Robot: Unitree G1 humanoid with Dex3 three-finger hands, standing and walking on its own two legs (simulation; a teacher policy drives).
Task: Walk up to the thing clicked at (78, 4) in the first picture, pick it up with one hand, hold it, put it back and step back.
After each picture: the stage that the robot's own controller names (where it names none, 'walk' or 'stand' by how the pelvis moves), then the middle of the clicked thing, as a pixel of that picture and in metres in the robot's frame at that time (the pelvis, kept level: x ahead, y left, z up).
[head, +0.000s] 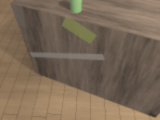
stand; (75, 0) +0.88 +0.05 +0.03
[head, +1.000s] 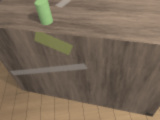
walk; (44, 12) +0.76 +0.24 +0.05
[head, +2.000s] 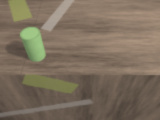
stand; (33, 45) +0.47 +0.20 +0.06
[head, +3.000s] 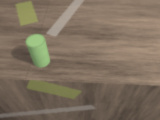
stand; (38, 51) +0.46 +0.18 +0.04
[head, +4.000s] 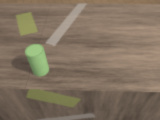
stand; (37, 60) +0.44 +0.19 +0.03
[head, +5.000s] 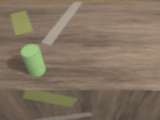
stand; (34, 60) +0.44 +0.20 +0.03
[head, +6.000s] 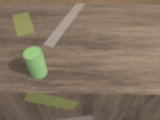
stand; (36, 63) +0.42 +0.19 +0.03
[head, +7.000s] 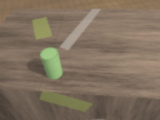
rise first; (52, 63) +0.43 +0.17 +0.03
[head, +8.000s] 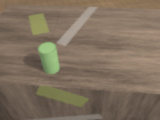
go down; (49, 58) +0.46 +0.16 +0.04
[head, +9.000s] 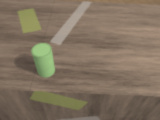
go down; (44, 60) +0.43 +0.15 +0.05
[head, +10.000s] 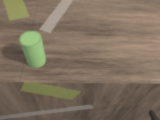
close in; (33, 50) +0.45 +0.15 +0.06
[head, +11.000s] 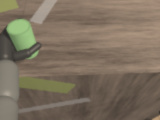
close; (24, 40) +0.46 +0.17 +0.09
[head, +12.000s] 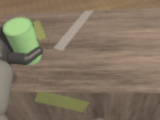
lift; (24, 42) +0.35 +0.17 +0.24
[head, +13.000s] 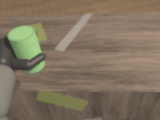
lift; (28, 50) +0.33 +0.16 +0.22
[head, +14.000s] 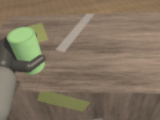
hold; (27, 51) +0.33 +0.16 +0.22
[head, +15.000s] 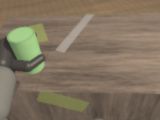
hold; (27, 51) +0.33 +0.16 +0.22
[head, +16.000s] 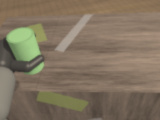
crouch; (27, 52) +0.33 +0.17 +0.22
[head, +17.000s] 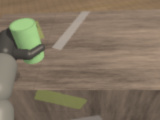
crouch; (28, 41) +0.38 +0.17 +0.22
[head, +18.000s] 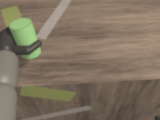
lower; (26, 39) +0.45 +0.16 +0.13
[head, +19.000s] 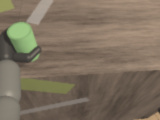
lower; (25, 43) +0.45 +0.16 +0.09
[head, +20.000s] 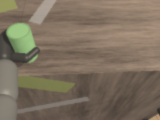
lower; (23, 44) +0.45 +0.17 +0.09
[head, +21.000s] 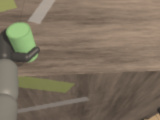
lower; (23, 43) +0.45 +0.16 +0.09
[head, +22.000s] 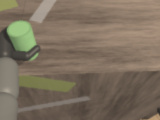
rest; (24, 42) +0.45 +0.16 +0.09
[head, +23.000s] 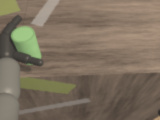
withdraw; (27, 46) +0.44 +0.16 +0.08
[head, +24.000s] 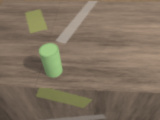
sink last; (51, 60) +0.42 +0.14 +0.06
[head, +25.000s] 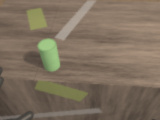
stand; (49, 55) +0.45 +0.16 +0.04
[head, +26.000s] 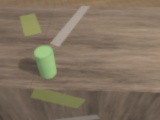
stand; (46, 62) +0.43 +0.15 +0.05
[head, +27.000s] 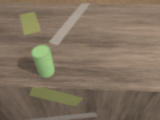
stand; (43, 61) +0.44 +0.17 +0.03
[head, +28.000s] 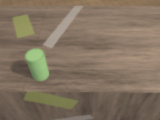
stand; (38, 65) +0.42 +0.18 +0.03
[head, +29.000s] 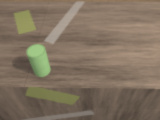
stand; (39, 61) +0.43 +0.18 +0.03
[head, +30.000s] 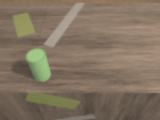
stand; (39, 65) +0.41 +0.17 +0.03
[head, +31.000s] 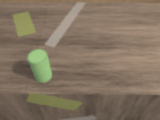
walk; (40, 66) +0.40 +0.17 +0.03
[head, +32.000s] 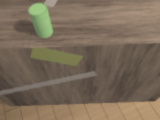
walk; (41, 21) +0.56 +0.17 +0.05
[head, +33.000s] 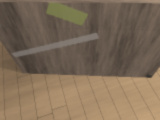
walk; out of the picture +0.84 +0.14 +0.06
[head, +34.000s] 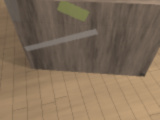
stand; out of the picture +1.08 +0.14 +0.05
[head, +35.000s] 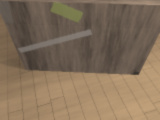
stand; out of the picture +1.06 +0.15 +0.03
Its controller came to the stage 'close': yes
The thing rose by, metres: 0.21
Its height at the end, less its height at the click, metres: +0.00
